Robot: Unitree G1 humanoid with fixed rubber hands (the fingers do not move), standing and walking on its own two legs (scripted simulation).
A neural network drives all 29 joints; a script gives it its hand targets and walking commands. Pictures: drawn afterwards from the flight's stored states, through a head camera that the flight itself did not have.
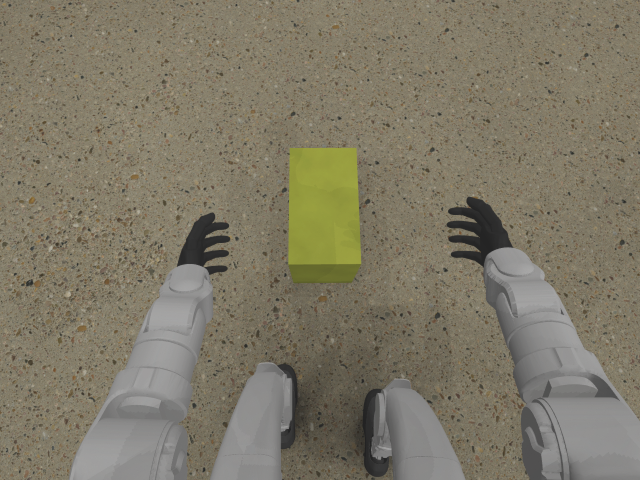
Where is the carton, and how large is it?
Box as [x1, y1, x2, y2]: [288, 148, 360, 282]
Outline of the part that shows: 290,148 288,264 293,282 351,282 360,265 356,148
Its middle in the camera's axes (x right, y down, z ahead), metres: +0.01 -0.06 +1.05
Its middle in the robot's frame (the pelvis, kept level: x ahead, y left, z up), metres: +0.60 +0.01 -0.59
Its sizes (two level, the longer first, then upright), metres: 0.300 0.168 0.239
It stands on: the floor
